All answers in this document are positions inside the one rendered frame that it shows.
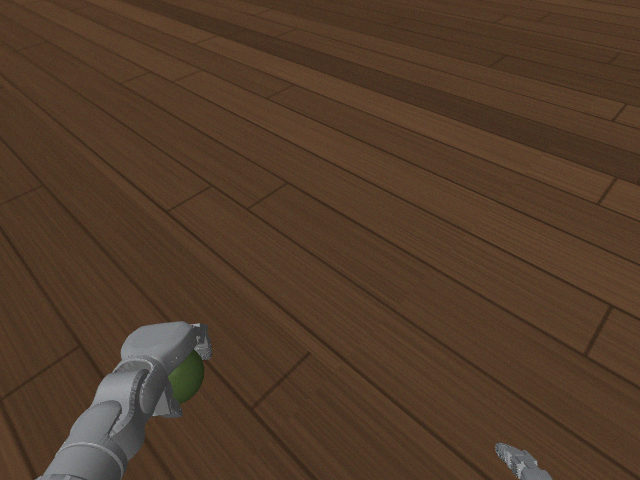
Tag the ball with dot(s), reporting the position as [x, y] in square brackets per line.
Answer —
[187, 378]

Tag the left robot hand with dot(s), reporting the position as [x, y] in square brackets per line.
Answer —
[170, 344]

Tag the left robot arm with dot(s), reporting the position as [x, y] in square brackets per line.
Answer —
[112, 430]

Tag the right robot hand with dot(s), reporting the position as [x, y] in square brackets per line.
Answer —
[522, 464]

